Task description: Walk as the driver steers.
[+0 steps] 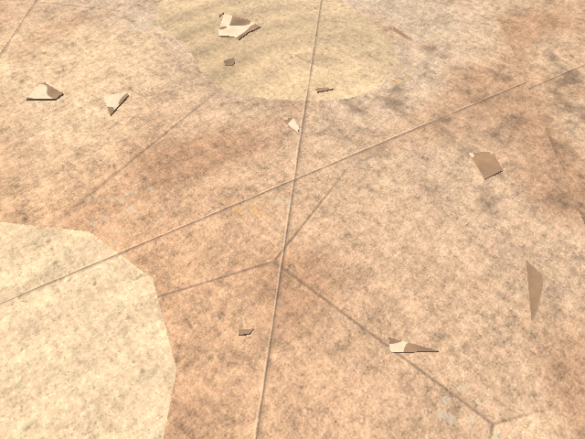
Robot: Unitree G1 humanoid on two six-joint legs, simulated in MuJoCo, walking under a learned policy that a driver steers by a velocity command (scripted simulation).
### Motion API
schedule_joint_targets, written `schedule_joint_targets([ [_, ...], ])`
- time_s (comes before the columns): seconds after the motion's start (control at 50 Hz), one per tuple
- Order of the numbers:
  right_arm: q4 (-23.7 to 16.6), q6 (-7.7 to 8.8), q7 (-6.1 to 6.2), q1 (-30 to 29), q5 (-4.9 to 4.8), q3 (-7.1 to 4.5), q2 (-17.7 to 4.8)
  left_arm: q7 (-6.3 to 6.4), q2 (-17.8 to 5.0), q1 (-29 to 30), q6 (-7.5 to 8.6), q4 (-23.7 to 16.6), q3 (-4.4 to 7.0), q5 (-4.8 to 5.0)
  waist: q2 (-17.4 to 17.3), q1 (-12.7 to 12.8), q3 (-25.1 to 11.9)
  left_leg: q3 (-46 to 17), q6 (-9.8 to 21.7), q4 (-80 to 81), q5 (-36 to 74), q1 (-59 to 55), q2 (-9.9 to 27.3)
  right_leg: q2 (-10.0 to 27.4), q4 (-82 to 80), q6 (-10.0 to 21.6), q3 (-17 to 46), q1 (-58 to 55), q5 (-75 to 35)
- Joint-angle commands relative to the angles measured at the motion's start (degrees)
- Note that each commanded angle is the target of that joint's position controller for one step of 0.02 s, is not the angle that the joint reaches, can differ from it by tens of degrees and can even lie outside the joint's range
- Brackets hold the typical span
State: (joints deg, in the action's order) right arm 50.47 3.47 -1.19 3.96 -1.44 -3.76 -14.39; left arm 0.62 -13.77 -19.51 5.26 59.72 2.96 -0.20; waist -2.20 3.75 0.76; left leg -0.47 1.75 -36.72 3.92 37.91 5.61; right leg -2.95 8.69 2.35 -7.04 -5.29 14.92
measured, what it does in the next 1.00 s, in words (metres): walks ahead, turning left: left foot, then right foot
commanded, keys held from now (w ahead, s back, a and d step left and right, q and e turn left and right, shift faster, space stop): w+q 0.98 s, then e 0.02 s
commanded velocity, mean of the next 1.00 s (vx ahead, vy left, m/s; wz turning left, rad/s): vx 0.50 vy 0.00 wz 0.53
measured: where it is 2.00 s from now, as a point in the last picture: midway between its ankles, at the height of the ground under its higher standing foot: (232, 345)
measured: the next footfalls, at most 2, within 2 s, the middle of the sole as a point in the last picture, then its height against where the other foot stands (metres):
left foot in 0.14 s outside the picture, level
right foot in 0.62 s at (332, 405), level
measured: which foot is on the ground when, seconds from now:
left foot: up 0.00-0.12, down 0.14-0.64, up 0.66-1.00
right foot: down 0.00-0.16, up 0.18-0.60, down 0.62-1.00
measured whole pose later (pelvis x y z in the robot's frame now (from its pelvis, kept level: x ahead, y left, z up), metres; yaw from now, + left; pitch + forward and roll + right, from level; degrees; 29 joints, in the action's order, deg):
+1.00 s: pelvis +0.55 +0.10 +0.00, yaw +34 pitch +1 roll -2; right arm 38.5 1.5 -1.2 8.3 -1.4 -4.6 -16.9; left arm 0.1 -16.0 -17.5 5.3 51.0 4.3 0.0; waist -2.4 4.8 2.3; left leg -2.4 0.6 -45.8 -2.2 39.8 6.4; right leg -0.7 13.4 0.7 -10.4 0.4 14.3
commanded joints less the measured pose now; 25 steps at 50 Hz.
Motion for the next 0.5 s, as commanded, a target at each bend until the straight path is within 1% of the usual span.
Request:
schedule_joint_targets([
  [0.02,-6.2,0.85,-1.38,-9.2,-0.14,0.2,-2.3,0.36,-8.8,-1.8,-0.21,-1.4,1.79,0.37,4.5,0.8,6.2,0.8,1.7,3.1,-1.2,2.9,-0.7,17.9,-1.6,6.8,2.2,0.4,-19.6],
  [0.04,-6.8,0.9,-1.85,-9.6,-0.13,0.2,-2.5,0.43,-9.2,-1.7,-0.56,-1.5,1.97,0.48,4.8,0.5,6.0,1.6,2.4,3.7,-3.4,2.4,-1.2,18.6,0.2,6.4,1.5,-1.3,-23.5],
  [0.06,-7.3,0.92,-2.27,-9.1,-0.09,-0.02,-3.1,0.55,-9.9,-1.0,-0.86,-1.9,2.18,0.56,5.5,-0.4,5.2,3.0,3.3,4.0,-6.1,0.3,-2.4,18.9,2.9,5.9,0.5,-2.4,-31.5],
  [0.08,-7.6,0.84,-2.54,-7.6,0.0,-0.5,-4.2,0.76,-10.9,-0.3,-1.17,-2.3,2.46,0.59,6.8,-1.7,3.3,4.9,4.3,3.6,-9.0,-3.3,-4.2,19.0,6.9,5.3,-0.4,-3.3,-42.7],
  [0.1,-7.1,0.66,-2.65,-3.7,0.04,-1.39,-5.8,1.05,-11.8,0.2,-1.64,-2.8,2.7,0.5,8.0,-4.1,0.2,6.6,5.5,3.0,-11.7,-8.9,-6.4,18.8,13.6,4.5,-1.4,-3.7,-53.2],
  [0.12,-5.2,0.48,-2.54,4.5,-0.05,-2.82,-8.0,1.35,-12.0,1.2,-2.25,-3.5,2.67,0.4,7.8,-8.6,-4.3,7.8,7.0,5.0,-10.9,-19.5,-9.0,17.3,24.5,3.1,-3.1,-1.2,-58.0],
  [0.14,-3.0,0.14,-1.74,14.2,-0.13,-4.73,-11.8,1.66,-11.7,1.1,-2.27,-4.6,2.31,0.09,5.1,-12.7,-9.5,1.2,9.6,5.8,-10.5,-36.5,-6.6,15.3,39.6,1.0,-3.3,10.5,-49.0],
  [0.16,-2.5,-0.04,-0.96,19.3,0.01,-6.06,-17.8,0.48,-4.1,-3.8,-0.71,-7.3,-0.19,-1.11,-9.3,-9.2,-16.9,-29.2,20.2,8.6,-19.2,-59.4,9.1,5.1,63.3,-3.1,-2.0,36.8,-7.2],
  [0.18,-2.9,0.19,-0.9,19.8,0.31,-4.65,-14.6,-0.51,-5.1,-1.2,2.06,-7.8,-0.42,0.33,-7.5,-9.8,-22.7,-48.2,23.0,19.5,-24.9,-63.9,14.5,0.2,72.1,-2.3,10.3,45.9,17.0],
  [0.2,-2.9,0.59,-0.77,17.6,0.8,-3.69,-11.4,-1.07,-9.5,5.5,3.67,-9.9,0.92,2.64,-5.4,-10.8,-15.0,-39.4,19.1,20.9,-22.7,-58.8,12.2,3.9,73.0,-0.7,13.0,51.3,13.2],
  [0.22,-3.9,1.03,-0.73,13.4,0.71,-3.16,-9.6,-0.91,-9.5,7.9,4.39,-10.7,0.86,2.84,-1.2,-9.0,-9.4,-31.2,17.1,21.3,-17.8,-49.9,9.8,6.7,68.9,0.2,12.4,50.4,7.9],
  [0.24,-4.9,1.22,-0.81,9.3,0.77,-2.56,-7.8,-0.38,-9.3,8.5,4.32,-10.3,1.29,1.67,2.6,-6.4,-5.5,-25.2,15.7,22.3,-12.3,-40.8,7.3,8.6,63.5,-0.2,11.9,47.0,5.0],
  [0.26,-5.8,1.39,-0.69,6.9,1.27,-2.08,-6.6,0.02,-9.5,7.5,3.55,-10.3,1.82,0.91,1.9,-4.1,-3.9,-21.3,14.9,23.6,-8.2,-34.2,5.5,10.2,59.7,-0.7,12.2,42.4,3.1],
  [0.28,-6.4,1.37,-0.52,6.0,1.39,-1.95,-6.5,0.12,-9.1,6.8,2.63,-10.5,2.0,0.53,1.0,-2.9,-3.3,-20.0,14.8,24.8,-6.7,-30.3,4.4,10.7,57.4,-1.5,12.2,39.6,2.5],
  [0.3,-6.4,1.39,-0.21,6.3,1.1,-2.07,-7.1,0.24,-8.2,6.5,1.91,-10.9,1.99,0.13,0.5,-2.3,-2.8,-18.6,15.1,25.5,-5.1,-27.7,3.8,10.7,54.7,-2.5,11.6,38.6,2.1],
  [0.32,-6.4,1.46,0.18,7.1,0.94,-2.25,-8.0,0.41,-7.5,7.2,1.35,-11.5,1.94,-0.31,0.2,-2.2,-2.1,-17.0,15.3,26.1,-3.8,-25.4,3.3,10.5,51.9,-3.6,11.0,38.3,0.5],
  [0.34,-6.3,1.51,0.63,8.2,0.87,-2.51,-9.0,0.6,-7.1,9.2,0.99,-12.4,1.89,-0.6,0.0,-2.6,-1.3,-15.9,15.2,26.5,-3.2,-24.0,2.8,10.0,48.3,-4.6,10.5,39.1,-2.3],
  [0.36,-6.2,1.48,1.08,9.4,0.83,-2.72,-9.8,0.73,-6.9,11.8,0.83,-13.5,1.82,-0.68,-0.2,-3.3,-0.4,-15.2,14.8,26.7,-3.5,-23.4,2.2,9.5,43.9,-5.3,10.3,40.1,-5.8],
  [0.4,-6.0,1.2,1.65,11.3,0.63,-2.81,-10.1,0.59,-6.1,16.4,0.96,-15.0,1.53,-0.59,-1.0,-5.0,0.4,-13.6,12.8,26.3,-6.4,-22.3,0.2,7.8,34.3,-5.8,10.2,39.0,-13.9],
  [0.44,-5.7,0.87,1.93,12.8,0.44,-2.84,-10.1,0.09,-5.2,20.3,1.34,-16.3,1.07,-0.19,-2.2,-6.6,0.7,-12.9,11.1,25.5,-8.8,-21.4,-0.9,5.7,26.2,-5.7,9.7,35.9,-20.0],
  [0.46,-5.4,0.75,1.96,13.8,0.35,-2.89,-10.3,-0.17,-5.2,22.0,1.51,-17.0,0.96,0.1,-2.6,-7.4,0.7,-13.6,10.7,25.2,-9.9,-21.5,-0.7,5.0,24.1,-5.6,9.5,34.6,-21.5],
  [0.5,-4.8,0.48,2.05,15.4,0.04,-2.89,-10.0,-0.66,-6.2,24.0,1.83,-18.2,1.04,0.61,-2.8,-8.0,0.5,-16.1,10.3,23.0,-11.3,-24.3,0.5,4.4,21.4,-5.3,10.6,33.9,-21.6],
])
